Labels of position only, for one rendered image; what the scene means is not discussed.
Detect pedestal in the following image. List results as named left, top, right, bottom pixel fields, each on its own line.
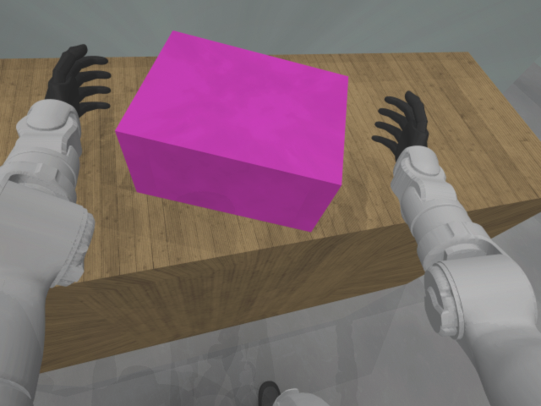
left=0, top=52, right=541, bottom=373

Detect robot right forearm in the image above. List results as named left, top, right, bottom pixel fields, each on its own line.
left=391, top=145, right=538, bottom=323

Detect right robot foot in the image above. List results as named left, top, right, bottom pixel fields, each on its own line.
left=258, top=381, right=281, bottom=406

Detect robot left upper arm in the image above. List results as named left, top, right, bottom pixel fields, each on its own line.
left=0, top=181, right=95, bottom=406

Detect robot left forearm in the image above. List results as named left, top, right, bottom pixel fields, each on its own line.
left=0, top=99, right=82, bottom=204

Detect carton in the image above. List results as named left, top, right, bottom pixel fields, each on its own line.
left=115, top=30, right=348, bottom=232

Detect right robot shin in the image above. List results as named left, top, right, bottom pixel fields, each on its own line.
left=272, top=388, right=299, bottom=406

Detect robot left hand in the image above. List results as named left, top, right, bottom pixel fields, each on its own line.
left=45, top=44, right=111, bottom=118

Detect robot right hand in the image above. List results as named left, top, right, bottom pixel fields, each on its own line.
left=372, top=91, right=429, bottom=161

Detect robot right upper arm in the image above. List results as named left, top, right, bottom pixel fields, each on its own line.
left=424, top=254, right=541, bottom=406

